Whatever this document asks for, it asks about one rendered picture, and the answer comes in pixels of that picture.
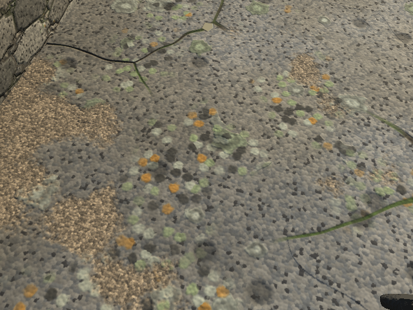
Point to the robot right hand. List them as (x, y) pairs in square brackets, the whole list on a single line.
[(397, 301)]

